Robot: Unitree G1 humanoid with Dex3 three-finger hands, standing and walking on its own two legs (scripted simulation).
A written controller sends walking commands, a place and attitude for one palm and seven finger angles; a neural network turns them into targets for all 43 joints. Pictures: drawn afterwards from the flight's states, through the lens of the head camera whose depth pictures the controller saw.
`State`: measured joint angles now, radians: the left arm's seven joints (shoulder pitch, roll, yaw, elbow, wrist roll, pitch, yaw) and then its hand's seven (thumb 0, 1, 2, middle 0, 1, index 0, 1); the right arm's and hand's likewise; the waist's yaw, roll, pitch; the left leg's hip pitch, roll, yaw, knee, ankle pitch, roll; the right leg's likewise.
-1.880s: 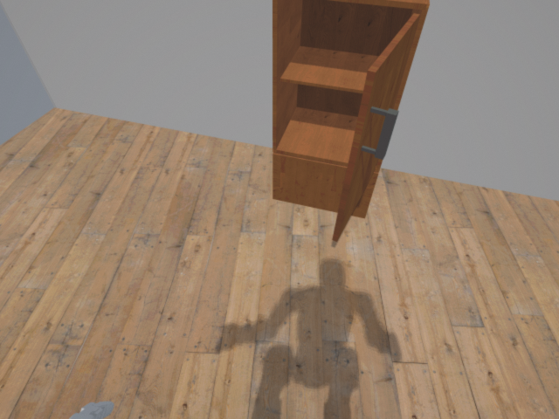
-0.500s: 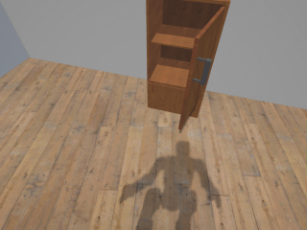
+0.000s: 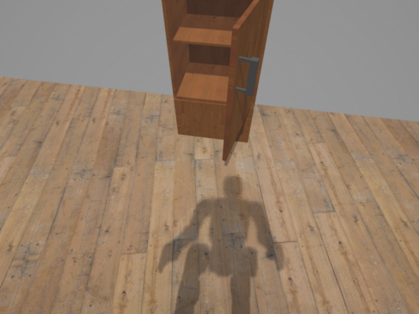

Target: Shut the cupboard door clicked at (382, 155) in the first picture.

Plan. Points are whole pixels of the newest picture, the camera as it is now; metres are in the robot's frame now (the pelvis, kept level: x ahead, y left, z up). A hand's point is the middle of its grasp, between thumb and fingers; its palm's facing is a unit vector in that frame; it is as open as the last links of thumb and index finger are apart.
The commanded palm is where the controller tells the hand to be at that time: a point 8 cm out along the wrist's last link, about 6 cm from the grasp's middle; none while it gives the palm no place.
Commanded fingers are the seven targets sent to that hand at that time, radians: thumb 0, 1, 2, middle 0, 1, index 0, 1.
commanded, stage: walk around to get in front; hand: left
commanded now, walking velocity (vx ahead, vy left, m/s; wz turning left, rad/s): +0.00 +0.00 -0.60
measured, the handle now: (245, 76) +0.83 -0.06 -0.01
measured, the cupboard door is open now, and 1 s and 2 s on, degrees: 78 78 78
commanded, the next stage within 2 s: none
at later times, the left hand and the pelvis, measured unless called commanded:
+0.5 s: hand out of the picture +0.06 +0.20 -0.15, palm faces -0.16 -0.96 -0.25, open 7.3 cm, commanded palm none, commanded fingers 0.00 0.90 0.90 -0.20 -0.30 -0.20 -0.30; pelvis -0.02 +0.01 +0.01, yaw -15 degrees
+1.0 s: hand (128, 312) +0.15 +0.19 -0.16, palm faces -0.54 -0.82 -0.18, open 7.3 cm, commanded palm none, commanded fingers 0.00 0.90 0.90 -0.20 -0.30 -0.20 -0.30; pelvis -0.04 +0.06 +0.01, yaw -34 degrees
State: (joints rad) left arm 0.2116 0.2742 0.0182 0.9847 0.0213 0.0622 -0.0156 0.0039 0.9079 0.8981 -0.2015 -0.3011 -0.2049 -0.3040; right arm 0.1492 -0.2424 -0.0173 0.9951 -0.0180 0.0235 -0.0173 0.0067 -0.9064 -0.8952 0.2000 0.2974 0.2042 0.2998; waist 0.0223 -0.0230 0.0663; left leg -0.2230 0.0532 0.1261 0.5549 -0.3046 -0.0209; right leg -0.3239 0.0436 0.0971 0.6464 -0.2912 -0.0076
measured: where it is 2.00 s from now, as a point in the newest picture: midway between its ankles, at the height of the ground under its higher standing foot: outside the picture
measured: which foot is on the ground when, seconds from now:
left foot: down 0.00-0.08, up 0.10-0.58, down 0.60-1.00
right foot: down 0.00-0.60, up 0.62-1.00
